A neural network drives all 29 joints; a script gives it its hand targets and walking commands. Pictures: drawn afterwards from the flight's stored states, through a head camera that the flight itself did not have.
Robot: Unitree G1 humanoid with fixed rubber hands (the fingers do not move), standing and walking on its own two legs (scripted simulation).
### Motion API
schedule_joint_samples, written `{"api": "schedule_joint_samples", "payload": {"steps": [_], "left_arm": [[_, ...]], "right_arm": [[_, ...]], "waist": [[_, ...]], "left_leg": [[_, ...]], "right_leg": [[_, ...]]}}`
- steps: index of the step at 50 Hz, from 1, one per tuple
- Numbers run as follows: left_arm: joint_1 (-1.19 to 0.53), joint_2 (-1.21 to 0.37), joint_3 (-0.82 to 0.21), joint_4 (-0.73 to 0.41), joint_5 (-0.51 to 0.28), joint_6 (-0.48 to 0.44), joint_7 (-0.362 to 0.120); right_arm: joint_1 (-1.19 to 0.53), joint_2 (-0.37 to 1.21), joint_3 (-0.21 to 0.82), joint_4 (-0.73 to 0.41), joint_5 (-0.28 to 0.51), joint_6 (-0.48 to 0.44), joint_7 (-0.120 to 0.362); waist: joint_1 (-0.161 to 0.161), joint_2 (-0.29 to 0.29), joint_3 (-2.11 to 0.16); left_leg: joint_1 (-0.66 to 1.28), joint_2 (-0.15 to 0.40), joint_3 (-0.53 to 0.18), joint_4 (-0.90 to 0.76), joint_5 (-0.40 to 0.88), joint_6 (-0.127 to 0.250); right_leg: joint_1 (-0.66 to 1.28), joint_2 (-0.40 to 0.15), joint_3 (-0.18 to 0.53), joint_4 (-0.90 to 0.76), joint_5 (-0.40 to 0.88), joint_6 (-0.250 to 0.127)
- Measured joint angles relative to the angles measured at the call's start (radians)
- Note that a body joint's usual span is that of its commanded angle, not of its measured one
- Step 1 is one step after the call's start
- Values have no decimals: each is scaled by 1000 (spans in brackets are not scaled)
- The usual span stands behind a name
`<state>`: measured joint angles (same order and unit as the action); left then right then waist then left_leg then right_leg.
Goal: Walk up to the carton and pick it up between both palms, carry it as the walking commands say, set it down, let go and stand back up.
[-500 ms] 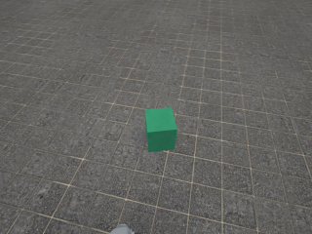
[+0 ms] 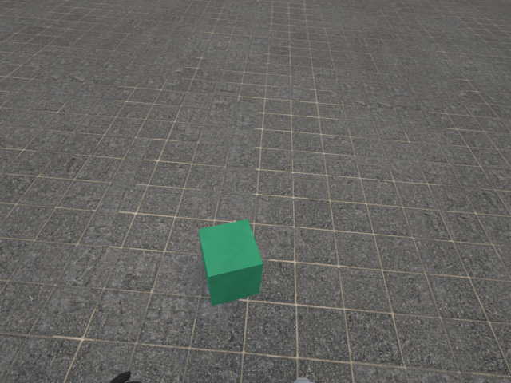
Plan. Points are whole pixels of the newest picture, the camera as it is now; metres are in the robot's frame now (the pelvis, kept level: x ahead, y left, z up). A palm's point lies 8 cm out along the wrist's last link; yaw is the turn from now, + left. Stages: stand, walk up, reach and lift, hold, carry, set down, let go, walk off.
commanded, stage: walk up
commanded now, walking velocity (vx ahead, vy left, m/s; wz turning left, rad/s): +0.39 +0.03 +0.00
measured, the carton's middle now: (229, 262) +0.70 +0.03 -0.65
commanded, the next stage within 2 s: none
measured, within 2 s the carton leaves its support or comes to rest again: neither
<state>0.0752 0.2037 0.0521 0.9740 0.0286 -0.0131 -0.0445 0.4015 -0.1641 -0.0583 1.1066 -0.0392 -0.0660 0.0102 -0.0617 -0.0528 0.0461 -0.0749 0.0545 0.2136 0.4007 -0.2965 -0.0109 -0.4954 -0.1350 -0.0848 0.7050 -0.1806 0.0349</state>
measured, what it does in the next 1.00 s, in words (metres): walks ahead: right foot, then left foot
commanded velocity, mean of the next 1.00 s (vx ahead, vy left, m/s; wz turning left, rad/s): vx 0.15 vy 0.06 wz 0.01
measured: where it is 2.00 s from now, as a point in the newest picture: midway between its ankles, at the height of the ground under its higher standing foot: outside the picture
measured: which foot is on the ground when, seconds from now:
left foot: down 0.00-0.08, up 0.10-0.48, down 0.50-1.00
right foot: up 0.00-0.04, down 0.06-0.52, up 0.54-0.80, down 0.82-1.00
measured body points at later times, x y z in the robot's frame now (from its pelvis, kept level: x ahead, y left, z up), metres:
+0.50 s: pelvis +0.16 +0.02 -0.01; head +0.18 +0.02 +0.44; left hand +0.09 +0.25 -0.16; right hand +0.29 -0.21 -0.14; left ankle +0.22 +0.14 -0.74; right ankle +0.14 -0.12 -0.74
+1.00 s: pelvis +0.23 +0.02 +0.00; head +0.23 +0.01 +0.45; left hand +0.29 +0.24 -0.15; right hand +0.25 -0.20 -0.16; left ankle +0.22 +0.14 -0.74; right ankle +0.24 -0.10 -0.74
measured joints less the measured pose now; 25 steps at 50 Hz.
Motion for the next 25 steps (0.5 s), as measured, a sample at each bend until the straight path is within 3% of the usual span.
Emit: {"api": "schedule_joint_samples", "payload": {"steps": [4,7,9,12,17,22,25], "left_arm": [[-15,-20,-1,-13,-4,-32,14],[-9,-50,-5,-17,-4,-55,30],[14,-67,-11,-11,-3,-59,41],[71,-88,-10,9,-9,-57,56],[183,-79,12,53,-4,-45,65],[274,-47,24,93,4,-26,55],[314,-24,19,112,3,-13,45]], "right_arm": [[54,-12,6,31,11,14,-3],[23,-18,17,37,26,30,-8],[-12,-18,18,34,26,36,-10],[-84,-27,19,13,21,55,-5],[-210,-40,20,-37,16,82,8],[-300,-49,30,-73,22,87,23],[-317,-47,36,-83,20,63,23]], "waist": [[-14,29,-17],[-18,82,-4],[-7,101,2],[22,120,11],[78,114,12],[114,96,-2],[116,82,-15]], "left_leg": [[2,22,-2,117,-115,-32],[-152,35,-115,469,-199,-7],[-246,26,-153,633,-180,-13],[-352,25,-165,716,-129,-31],[-441,47,-166,617,-31,-46],[-398,61,-155,329,27,-46],[-296,61,-113,142,91,-29]], "right_leg": [[82,37,-46,-137,43,-43],[79,63,-80,-73,-36,-82],[110,72,-95,-95,-55,-84],[164,80,-99,-156,-46,-78],[239,80,-94,-238,-36,-63],[295,69,-107,-272,-54,-32],[314,60,-122,-225,-107,-8]]}}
